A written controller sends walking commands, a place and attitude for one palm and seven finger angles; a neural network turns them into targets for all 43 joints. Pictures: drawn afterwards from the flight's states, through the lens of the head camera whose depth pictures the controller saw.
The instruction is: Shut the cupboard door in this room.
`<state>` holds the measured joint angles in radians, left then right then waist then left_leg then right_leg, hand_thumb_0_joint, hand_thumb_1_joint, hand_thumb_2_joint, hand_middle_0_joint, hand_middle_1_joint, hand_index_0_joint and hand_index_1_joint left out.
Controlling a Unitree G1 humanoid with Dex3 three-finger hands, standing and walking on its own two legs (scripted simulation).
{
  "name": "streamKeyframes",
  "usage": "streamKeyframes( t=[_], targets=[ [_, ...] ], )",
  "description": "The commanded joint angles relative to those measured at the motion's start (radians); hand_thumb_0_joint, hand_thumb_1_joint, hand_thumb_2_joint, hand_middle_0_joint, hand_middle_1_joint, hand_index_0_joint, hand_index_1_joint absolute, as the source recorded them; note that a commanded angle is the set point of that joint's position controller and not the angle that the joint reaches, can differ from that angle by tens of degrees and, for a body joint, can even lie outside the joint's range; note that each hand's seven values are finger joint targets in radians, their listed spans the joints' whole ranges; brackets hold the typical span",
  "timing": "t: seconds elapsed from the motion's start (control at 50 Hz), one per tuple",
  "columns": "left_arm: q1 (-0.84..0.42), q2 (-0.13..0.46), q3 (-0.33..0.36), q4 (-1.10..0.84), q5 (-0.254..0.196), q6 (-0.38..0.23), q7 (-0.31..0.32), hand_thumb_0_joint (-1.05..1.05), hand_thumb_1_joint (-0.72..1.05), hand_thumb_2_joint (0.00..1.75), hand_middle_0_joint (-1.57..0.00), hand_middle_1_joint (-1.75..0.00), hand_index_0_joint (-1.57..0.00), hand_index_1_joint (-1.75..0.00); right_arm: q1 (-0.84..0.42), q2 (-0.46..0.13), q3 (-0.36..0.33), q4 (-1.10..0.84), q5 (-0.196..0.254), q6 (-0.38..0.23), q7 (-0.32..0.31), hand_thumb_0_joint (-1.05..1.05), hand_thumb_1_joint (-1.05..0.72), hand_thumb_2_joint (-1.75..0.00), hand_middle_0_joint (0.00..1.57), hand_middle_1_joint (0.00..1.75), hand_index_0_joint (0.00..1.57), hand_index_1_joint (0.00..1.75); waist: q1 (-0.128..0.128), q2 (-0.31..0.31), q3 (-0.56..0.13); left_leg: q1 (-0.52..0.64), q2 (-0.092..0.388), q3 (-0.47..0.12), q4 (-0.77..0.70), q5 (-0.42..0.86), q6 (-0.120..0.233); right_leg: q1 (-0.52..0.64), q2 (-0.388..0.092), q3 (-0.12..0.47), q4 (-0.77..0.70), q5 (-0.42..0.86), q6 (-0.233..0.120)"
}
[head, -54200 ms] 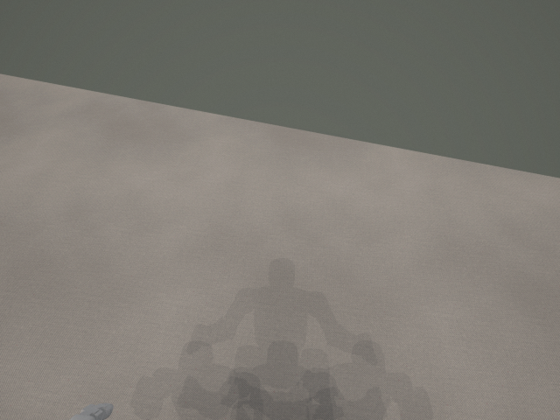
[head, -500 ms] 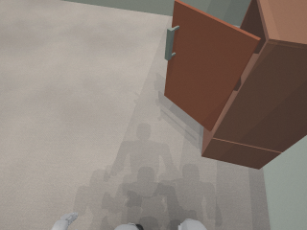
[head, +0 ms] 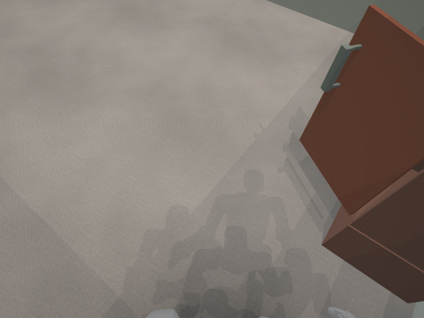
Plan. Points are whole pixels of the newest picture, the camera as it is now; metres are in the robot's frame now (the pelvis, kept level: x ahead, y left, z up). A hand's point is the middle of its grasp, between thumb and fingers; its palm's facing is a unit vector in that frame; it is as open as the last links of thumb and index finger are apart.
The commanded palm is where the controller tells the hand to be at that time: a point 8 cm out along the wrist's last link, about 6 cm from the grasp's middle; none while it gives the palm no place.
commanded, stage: walk to a spot facing it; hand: left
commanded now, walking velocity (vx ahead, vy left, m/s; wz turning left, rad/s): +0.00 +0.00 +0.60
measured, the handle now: (341, 68) +0.83 -0.36 -0.03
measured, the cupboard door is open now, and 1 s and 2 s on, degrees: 56 56 56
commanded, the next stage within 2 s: turn to face it in 1.70 s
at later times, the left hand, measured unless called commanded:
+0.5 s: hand out of the picture +0.02 +0.17 -0.13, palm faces +0.31 -0.92 -0.25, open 7.4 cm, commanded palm none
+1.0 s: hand out of the picture +0.08 +0.26 -0.13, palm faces +0.51 -0.83 -0.22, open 7.4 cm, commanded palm none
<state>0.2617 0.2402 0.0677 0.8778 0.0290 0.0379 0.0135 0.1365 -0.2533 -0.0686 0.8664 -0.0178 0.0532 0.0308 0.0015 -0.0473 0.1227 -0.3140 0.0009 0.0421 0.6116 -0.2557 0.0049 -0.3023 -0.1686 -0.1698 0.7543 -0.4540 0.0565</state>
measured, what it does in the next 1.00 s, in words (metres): steps on the spot, turning left: right foot, then left foot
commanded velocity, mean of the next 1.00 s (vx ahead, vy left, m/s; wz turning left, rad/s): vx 0.22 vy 0.00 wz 0.52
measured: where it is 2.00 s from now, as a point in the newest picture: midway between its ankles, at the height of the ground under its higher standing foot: (147, 251)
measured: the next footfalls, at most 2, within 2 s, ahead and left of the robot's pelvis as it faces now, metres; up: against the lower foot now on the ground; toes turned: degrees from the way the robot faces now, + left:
right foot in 0.30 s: +0.08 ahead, -0.14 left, +0.00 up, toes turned +6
left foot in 0.66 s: -0.01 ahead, +0.11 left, +0.00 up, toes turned +31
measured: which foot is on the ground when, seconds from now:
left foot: down 0.00-0.30, up 0.32-0.64, down 0.66-1.00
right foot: up 0.00-0.28, down 0.30-0.66, up 0.68-1.00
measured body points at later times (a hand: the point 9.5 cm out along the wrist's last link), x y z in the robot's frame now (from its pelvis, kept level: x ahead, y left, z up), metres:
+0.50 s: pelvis +0.00 -0.04 +0.02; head +0.03 -0.04 +0.47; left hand +0.00 +0.22 -0.12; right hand +0.14 -0.27 -0.13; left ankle -0.06 +0.08 -0.65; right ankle +0.04 -0.14 -0.72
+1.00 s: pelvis +0.09 +0.03 +0.02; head +0.12 +0.05 +0.47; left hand +0.05 +0.31 -0.12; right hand +0.19 -0.18 -0.13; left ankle -0.05 +0.09 -0.72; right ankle +0.27 -0.03 -0.68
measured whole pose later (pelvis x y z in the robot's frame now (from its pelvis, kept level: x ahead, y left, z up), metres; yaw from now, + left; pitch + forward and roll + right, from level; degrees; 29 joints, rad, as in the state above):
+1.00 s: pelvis +0.09 +0.03 +0.02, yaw +32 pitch +0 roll +1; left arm 0.16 0.23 0.08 0.90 0.03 0.01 -0.04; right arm 0.38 -0.17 -0.03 1.01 -0.03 -0.03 0.00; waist -0.03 -0.02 0.07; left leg -0.01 -0.03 -0.01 0.35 -0.33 0.02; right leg -0.56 -0.12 -0.05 0.76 -0.18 0.06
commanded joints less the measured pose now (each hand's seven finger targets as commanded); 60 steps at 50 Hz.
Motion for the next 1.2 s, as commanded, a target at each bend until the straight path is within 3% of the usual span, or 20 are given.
streamKeyframes(
  t=[0.0,0.06,0.22,0.24,0.28,0.32,0.38,0.5,0.6,0.62,0.64,0.66,0.72,0.8,0.98,1.04,1.06,1.08,1.12,1.18],
  targets=[
    [-0.107,0.098,0.019,-0.133,-0.005,-0.014,0.021,0.00,0.90,0.90,-0.20,-0.30,-0.20,-0.30,0.198,-0.235,-0.053,-0.008,-0.010,-0.031,-0.038,0.00,-0.90,-0.90,0.20,0.30,0.20,0.30,-0.103,0.268,-0.234,0.327,0.349,-0.406,-0.192,0.648,0.227,-0.311,0.049,0.155,0.373,-0.145,0.009],
    [-0.086,0.101,0.024,-0.101,-0.010,-0.008,0.009,0.00,0.90,0.90,-0.20,-0.30,-0.20,-0.30,0.071,-0.178,-0.033,-0.038,-0.012,-0.031,-0.051,0.00,-0.90,-0.90,0.20,0.30,0.20,0.30,-0.045,0.222,-0.177,0.241,0.253,-0.298,-0.191,0.590,0.178,-0.265,0.062,0.165,0.329,-0.025,0.018],
    [0.064,0.090,0.032,-0.067,-0.010,-0.015,0.001,0.00,0.90,0.90,-0.20,-0.30,-0.20,-0.30,-0.051,-0.176,-0.043,-0.074,-0.010,-0.012,-0.040,0.00,-0.90,-0.90,0.20,0.30,0.20,0.30,0.038,0.208,-0.130,-0.089,0.157,-0.332,-0.183,0.137,0.118,0.114,0.155,0.105,-0.125,0.147,0.003],
    [0.108,0.116,0.041,-0.057,-0.006,-0.025,0.005,0.00,0.90,0.90,-0.20,-0.30,-0.20,-0.30,-0.057,-0.147,-0.041,-0.083,-0.003,-0.010,-0.036,0.00,-0.90,-0.90,0.20,0.30,0.20,0.30,0.063,0.120,-0.137,-0.178,0.096,-0.304,-0.103,0.023,0.080,0.226,0.122,0.135,-0.267,0.200,-0.004],
    [0.085,0.258,0.058,-0.085,0.012,-0.036,0.016,0.00,0.90,0.90,-0.20,-0.30,-0.20,-0.30,-0.015,-0.071,-0.038,-0.106,0.002,-0.008,-0.023,0.00,-0.90,-0.90,0.20,0.30,0.20,0.30,0.063,-0.271,-0.122,-0.302,-0.092,-0.108,0.426,-0.365,-0.030,0.160,-0.319,0.594,-0.551,0.097,-0.185],
    [-0.036,0.180,0.047,-0.113,0.004,-0.037,0.023,0.00,0.90,0.90,-0.20,-0.30,-0.20,-0.30,0.012,-0.086,-0.050,-0.068,-0.008,0.007,-0.015,0.00,-0.90,-0.90,0.20,0.30,0.20,0.30,0.000,-0.192,-0.095,-0.275,-0.011,-0.144,0.681,-0.252,-0.023,0.027,-0.249,0.482,-0.530,0.027,-0.206],
    [-0.098,0.128,0.034,-0.118,0.006,-0.046,0.021,0.00,0.90,0.90,-0.20,-0.30,-0.20,-0.30,0.043,-0.059,-0.036,-0.042,-0.010,0.009,0.008,0.00,-0.90,-0.90,0.20,0.30,0.20,0.30,-0.031,-0.167,-0.114,-0.229,0.031,-0.067,0.616,-0.148,-0.045,0.056,-0.155,0.225,-0.502,0.090,-0.157],
    [0.057,0.184,0.060,-0.031,0.011,-0.066,0.006,0.00,0.90,0.90,-0.20,-0.30,-0.20,-0.30,-0.059,-0.017,-0.016,-0.057,-0.005,-0.020,0.022,0.00,-0.90,-0.90,0.20,0.30,0.20,0.30,0.059,-0.129,-0.090,-0.203,0.042,0.035,0.225,-0.238,-0.027,0.226,-0.224,0.170,-0.514,0.061,-0.180],
    [0.047,0.193,0.066,-0.009,0.000,-0.064,-0.011,0.00,0.90,0.90,-0.20,-0.30,-0.20,-0.30,0.067,-0.031,-0.012,-0.028,-0.006,-0.049,0.013,0.00,-0.90,-0.90,0.20,0.30,0.20,0.30,-0.001,-0.064,-0.140,0.112,0.002,0.099,-0.124,-0.132,-0.002,0.098,-0.204,0.044,-0.349,0.007,-0.118],
    [0.028,0.165,0.063,-0.020,-0.009,-0.058,-0.018,0.00,0.90,0.90,-0.20,-0.30,-0.20,-0.30,0.153,-0.087,-0.027,-0.006,-0.007,-0.054,0.006,0.00,-0.90,-0.90,0.20,0.30,0.20,0.30,-0.052,0.066,-0.160,0.303,0.046,0.000,-0.222,-0.134,0.028,-0.072,-0.151,-0.025,-0.187,-0.051,-0.060],
    [-0.012,0.086,0.047,-0.069,-0.014,-0.052,-0.033,0.00,0.90,0.90,-0.20,-0.30,-0.20,-0.30,0.257,-0.210,-0.058,0.014,-0.022,-0.056,-0.006,0.00,-0.90,-0.90,0.20,0.30,0.20,0.30,-0.115,0.392,-0.156,0.453,0.314,-0.436,-0.328,-0.246,0.143,-0.372,0.009,-0.107,0.134,-0.152,0.012],
    [-0.175,0.073,0.025,-0.146,0.002,-0.056,-0.036,0.00,0.90,0.90,-0.20,-0.30,-0.20,-0.30,0.374,-0.244,-0.065,0.053,-0.022,-0.060,-0.023,0.00,-0.90,-0.90,0.20,0.30,0.20,0.30,-0.180,0.307,-0.108,0.443,0.428,-0.580,-0.398,-0.190,0.246,-0.530,0.040,0.021,0.293,-0.172,-0.001],
    [-0.193,0.081,0.033,-0.111,0.002,-0.064,-0.038,0.00,0.90,0.90,-0.20,-0.30,-0.20,-0.30,0.262,-0.151,-0.024,0.034,-0.014,-0.084,-0.040,0.00,-0.90,-0.90,0.20,0.30,0.20,0.30,-0.096,0.227,-0.020,0.280,0.316,-0.411,-0.397,-0.102,0.200,-0.497,0.001,0.152,0.360,0.060,-0.010],
    [-0.113,0.072,0.023,-0.056,-0.004,-0.059,-0.048,0.00,0.90,0.90,-0.20,-0.30,-0.20,-0.30,0.230,-0.123,-0.007,0.043,-0.004,-0.111,-0.049,0.00,-0.90,-0.90,0.20,0.30,0.20,0.30,-0.040,0.159,-0.078,0.323,0.238,-0.250,-0.375,0.223,0.195,-0.411,0.029,0.141,0.266,0.194,0.011],
    [-0.176,0.064,0.022,-0.079,-0.010,-0.068,-0.055,0.00,0.90,0.90,-0.20,-0.30,-0.20,-0.30,0.227,-0.121,-0.015,0.103,-0.012,-0.113,-0.044,0.00,-0.90,-0.90,0.20,0.30,0.20,0.30,-0.019,0.151,0.004,0.157,0.222,-0.219,-0.382,0.109,0.182,-0.138,0.090,0.102,-0.080,0.288,-0.015],
    [0.098,0.109,0.045,0.003,-0.003,-0.087,-0.046,0.00,0.90,0.90,-0.20,-0.30,-0.20,-0.30,0.187,-0.110,-0.016,0.108,-0.003,-0.108,-0.043,0.00,-0.90,-0.90,0.20,0.30,0.20,0.30,0.109,0.039,-0.094,-0.008,0.124,-0.165,-0.057,0.170,0.126,0.294,0.119,0.109,-0.220,0.253,-0.048],
    [0.264,0.211,0.070,0.048,0.011,-0.101,-0.031,0.00,0.90,0.90,-0.20,-0.30,-0.20,-0.30,0.229,-0.046,-0.007,0.095,0.014,-0.116,-0.034,0.00,-0.90,-0.90,0.20,0.30,0.20,0.30,0.162,-0.226,-0.238,-0.187,-0.016,-0.055,0.308,-0.024,0.071,0.551,-0.128,0.405,-0.356,0.073,-0.122],
    [0.304,0.260,0.074,0.054,0.000,-0.096,-0.019,0.00,0.90,0.90,-0.20,-0.30,-0.20,-0.30,0.237,-0.014,-0.002,0.061,0.018,-0.114,-0.035,0.00,-0.90,-0.90,0.20,0.30,0.20,0.30,0.141,-0.330,-0.276,-0.294,-0.079,-0.072,0.582,-0.345,0.060,0.534,-0.333,0.726,-0.536,0.041,-0.190],
    [0.087,0.166,0.054,0.011,0.004,-0.089,-0.006,0.00,0.90,0.90,-0.20,-0.30,-0.20,-0.30,0.192,-0.026,-0.015,0.073,-0.004,-0.101,-0.026,0.00,-0.90,-0.90,0.20,0.30,0.20,0.30,0.060,-0.217,-0.141,-0.354,0.038,-0.123,0.763,-0.187,0.059,0.254,-0.304,0.653,-0.596,-0.287,-0.203],
    [-0.002,0.053,0.026,0.005,0.007,-0.108,-0.001,0.00,0.90,0.90,-0.20,-0.30,-0.20,-0.30,0.180,0.028,-0.008,0.101,-0.011,-0.075,-0.007,0.00,-0.90,-0.90,0.20,0.30,0.20,0.30,-0.013,-0.089,-0.105,-0.251,0.091,-0.093,0.659,-0.035,0.031,0.073,-0.189,0.270,-0.570,0.053,-0.153]
  ],
)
